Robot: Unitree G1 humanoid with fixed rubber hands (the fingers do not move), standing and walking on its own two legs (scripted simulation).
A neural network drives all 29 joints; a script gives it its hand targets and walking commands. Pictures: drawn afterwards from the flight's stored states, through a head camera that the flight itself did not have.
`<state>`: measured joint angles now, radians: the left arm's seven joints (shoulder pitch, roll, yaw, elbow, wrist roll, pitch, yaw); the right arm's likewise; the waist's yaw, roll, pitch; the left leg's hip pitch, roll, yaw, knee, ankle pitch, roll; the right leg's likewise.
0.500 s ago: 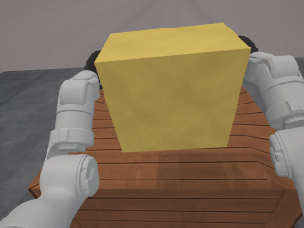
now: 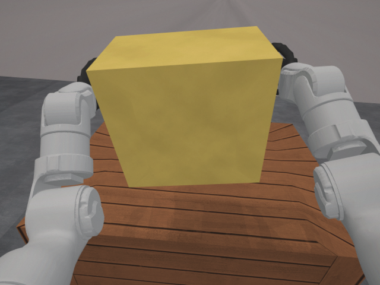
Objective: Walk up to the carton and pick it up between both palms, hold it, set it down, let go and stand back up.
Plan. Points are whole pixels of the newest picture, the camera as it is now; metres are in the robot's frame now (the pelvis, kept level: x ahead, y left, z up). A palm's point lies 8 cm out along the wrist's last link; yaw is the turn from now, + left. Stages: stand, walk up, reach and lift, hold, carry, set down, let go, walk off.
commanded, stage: hold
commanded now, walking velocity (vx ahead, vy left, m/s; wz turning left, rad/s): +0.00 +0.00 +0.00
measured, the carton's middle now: (189, 111) +0.38 +0.02 +0.27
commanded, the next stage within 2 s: none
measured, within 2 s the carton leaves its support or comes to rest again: neither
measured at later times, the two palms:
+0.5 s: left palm (111, 96) +0.37 +0.17 +0.30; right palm (304, 88) +0.36 -0.20 +0.33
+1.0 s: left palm (96, 88) +0.36 +0.19 +0.32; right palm (294, 82) +0.36 -0.18 +0.34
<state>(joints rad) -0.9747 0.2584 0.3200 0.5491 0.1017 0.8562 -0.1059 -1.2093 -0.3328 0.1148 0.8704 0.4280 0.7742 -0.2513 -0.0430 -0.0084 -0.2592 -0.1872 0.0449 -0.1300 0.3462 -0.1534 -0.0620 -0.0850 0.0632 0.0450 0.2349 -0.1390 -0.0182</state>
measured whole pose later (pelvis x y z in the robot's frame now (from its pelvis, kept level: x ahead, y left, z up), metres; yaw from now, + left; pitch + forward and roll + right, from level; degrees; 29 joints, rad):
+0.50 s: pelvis -0.01 +0.03 +0.00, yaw -2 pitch +2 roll -2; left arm -1.03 0.14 0.27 0.58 0.10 0.87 0.01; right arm -1.25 -0.45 0.08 1.02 0.43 0.71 -0.14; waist -0.03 0.03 -0.26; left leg -0.26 0.01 -0.08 0.40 -0.16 -0.01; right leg -0.17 0.03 0.09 0.29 -0.14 0.03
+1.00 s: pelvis +0.00 +0.01 +0.00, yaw -1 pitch +0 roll -2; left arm -1.02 0.23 0.34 0.64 0.09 0.84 -0.08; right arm -1.24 -0.35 0.12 0.93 0.40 0.77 -0.22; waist -0.01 0.06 -0.28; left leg -0.21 0.04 -0.12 0.36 -0.16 -0.04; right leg -0.11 0.06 0.07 0.25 -0.14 -0.01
